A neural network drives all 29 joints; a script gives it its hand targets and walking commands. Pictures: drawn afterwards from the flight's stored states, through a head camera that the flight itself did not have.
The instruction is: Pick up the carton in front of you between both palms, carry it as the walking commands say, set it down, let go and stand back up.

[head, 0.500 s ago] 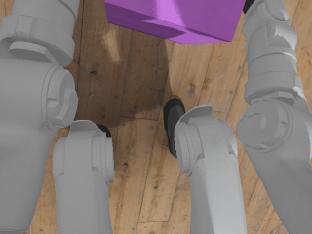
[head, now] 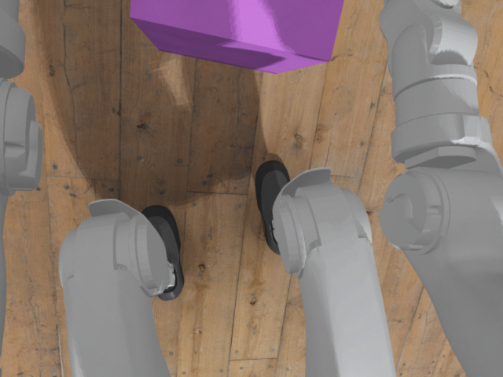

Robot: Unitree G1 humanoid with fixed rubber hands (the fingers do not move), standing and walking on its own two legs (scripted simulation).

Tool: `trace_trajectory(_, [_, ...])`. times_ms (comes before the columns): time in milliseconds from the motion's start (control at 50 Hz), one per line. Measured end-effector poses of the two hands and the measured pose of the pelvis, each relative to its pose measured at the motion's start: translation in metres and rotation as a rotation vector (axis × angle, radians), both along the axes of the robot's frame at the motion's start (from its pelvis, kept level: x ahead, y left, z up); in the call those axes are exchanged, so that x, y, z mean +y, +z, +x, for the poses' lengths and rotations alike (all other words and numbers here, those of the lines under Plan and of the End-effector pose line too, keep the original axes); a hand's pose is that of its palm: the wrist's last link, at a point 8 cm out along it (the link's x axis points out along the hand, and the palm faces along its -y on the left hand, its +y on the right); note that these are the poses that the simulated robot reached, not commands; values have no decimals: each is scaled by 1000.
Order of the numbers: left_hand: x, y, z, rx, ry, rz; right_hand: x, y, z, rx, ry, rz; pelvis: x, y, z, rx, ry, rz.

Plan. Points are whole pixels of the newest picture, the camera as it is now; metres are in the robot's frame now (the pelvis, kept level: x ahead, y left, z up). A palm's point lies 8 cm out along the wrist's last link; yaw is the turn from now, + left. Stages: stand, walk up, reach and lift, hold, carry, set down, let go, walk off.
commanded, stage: set down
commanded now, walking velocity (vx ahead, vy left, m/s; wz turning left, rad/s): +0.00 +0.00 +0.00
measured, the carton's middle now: out of the picture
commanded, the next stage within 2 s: let go in 0.82 s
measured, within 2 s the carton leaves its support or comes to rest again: neither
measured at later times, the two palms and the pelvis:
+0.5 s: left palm out of the picture +0.65 +0.13 +0.02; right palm out of the picture +0.53 -0.24 +0.02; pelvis +0.02 +0.00 +0.12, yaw +1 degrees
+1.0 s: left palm out of the picture +0.62 +0.14 +0.15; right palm out of the picture +0.51 -0.23 +0.15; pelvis +0.04 +0.00 +0.25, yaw +3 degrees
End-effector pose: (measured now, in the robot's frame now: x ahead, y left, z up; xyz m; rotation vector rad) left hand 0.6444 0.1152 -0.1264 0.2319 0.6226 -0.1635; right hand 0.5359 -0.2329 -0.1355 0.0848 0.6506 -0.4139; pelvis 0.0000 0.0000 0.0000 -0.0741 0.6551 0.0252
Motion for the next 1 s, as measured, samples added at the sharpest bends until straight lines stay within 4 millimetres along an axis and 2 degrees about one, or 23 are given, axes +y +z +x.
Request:
trace_trajectory(120, [4,42,0,31,11,-11,-5,43,-6,6,-11,-16,2,31,2,67,-7,9])
trace_trajectory(300, [14,89,0,25,11,-10,-3,96,-2,2,-11,-27,3,75,7,138,-6,13])
trace_trajectory(440, [13,130,5,22,1,-10,-6,137,-1,-1,-18,-35,3,108,14,181,-3,11])
trace_trajectory(780, [16,236,3,37,-2,-13,-12,242,-8,-17,-26,-28,0,202,26,182,1,33])
trace_trajectory(900, [18,266,0,50,-2,-18,-9,269,-11,-7,-4,-32,-1,230,32,169,4,39])
trace_trajectory(1000, [26,278,-21,52,47,-3,-1,283,-23,17,73,-54,-3,253,39,155,10,49])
